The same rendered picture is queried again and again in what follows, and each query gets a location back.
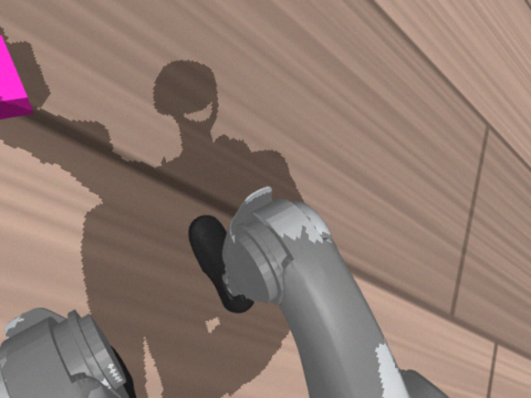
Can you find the left robot foot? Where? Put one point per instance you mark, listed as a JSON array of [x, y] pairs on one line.
[[129, 385]]

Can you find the right robot hand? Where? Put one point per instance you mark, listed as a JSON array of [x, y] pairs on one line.
[[419, 387]]

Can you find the carton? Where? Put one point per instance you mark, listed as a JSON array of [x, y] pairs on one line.
[[13, 98]]

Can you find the right robot foot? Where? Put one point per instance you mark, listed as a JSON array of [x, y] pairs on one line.
[[207, 235]]

